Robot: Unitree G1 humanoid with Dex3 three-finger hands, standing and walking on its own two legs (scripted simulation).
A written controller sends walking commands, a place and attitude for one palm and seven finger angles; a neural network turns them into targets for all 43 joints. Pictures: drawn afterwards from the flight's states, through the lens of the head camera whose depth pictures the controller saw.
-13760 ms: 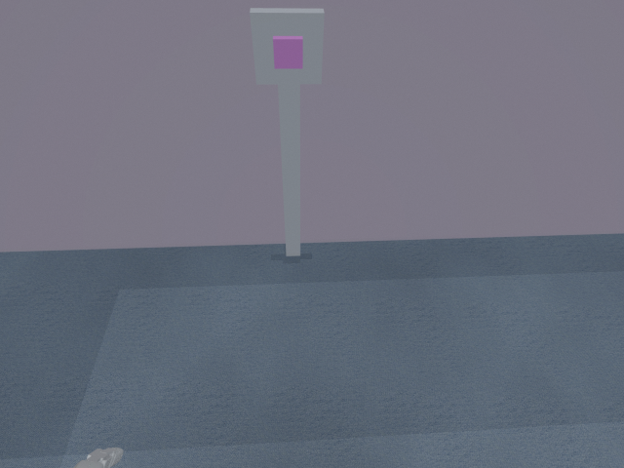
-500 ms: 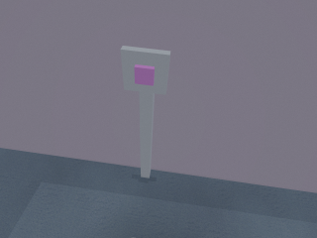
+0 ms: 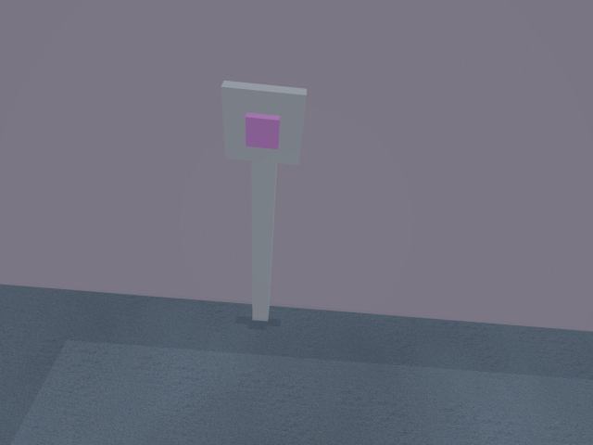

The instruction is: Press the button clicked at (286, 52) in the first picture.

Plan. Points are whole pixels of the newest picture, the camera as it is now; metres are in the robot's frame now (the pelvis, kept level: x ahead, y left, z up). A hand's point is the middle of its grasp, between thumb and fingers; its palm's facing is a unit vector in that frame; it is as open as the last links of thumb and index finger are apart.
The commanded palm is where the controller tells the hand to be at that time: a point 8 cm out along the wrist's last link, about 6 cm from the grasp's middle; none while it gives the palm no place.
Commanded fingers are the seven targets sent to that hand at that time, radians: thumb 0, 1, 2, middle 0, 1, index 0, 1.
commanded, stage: come to a stop and stand still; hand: left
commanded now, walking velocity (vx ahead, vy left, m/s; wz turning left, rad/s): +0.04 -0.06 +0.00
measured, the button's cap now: (262, 130) +0.71 +0.09 +0.07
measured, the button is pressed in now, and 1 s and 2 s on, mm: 0 0 0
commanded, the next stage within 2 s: look again from close up in 0.72 s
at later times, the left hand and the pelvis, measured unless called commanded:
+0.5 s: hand out of the picture -0.01 +0.10 -0.18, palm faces -0.01 -0.99 -0.12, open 7.3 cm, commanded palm none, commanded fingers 0.00 0.90 0.90 -0.20 -0.30 -0.20 -0.30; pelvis +0.02 -0.04 +0.00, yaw -2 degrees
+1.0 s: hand out of the picture +0.01 +0.10 -0.18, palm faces +0.00 -0.98 -0.19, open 7.4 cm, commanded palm none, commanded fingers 0.00 0.90 0.90 -0.20 -0.30 -0.20 -0.30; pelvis +0.02 -0.07 +0.00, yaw -1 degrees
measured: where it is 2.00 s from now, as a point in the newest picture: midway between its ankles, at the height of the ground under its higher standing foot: outside the picture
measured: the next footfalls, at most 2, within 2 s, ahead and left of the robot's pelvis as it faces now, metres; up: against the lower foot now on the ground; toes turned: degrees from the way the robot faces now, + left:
right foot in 0.20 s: +0.00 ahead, -0.15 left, +0.00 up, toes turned -3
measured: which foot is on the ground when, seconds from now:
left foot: down 0.00-1.00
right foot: up 0.00-0.18, down 0.20-1.00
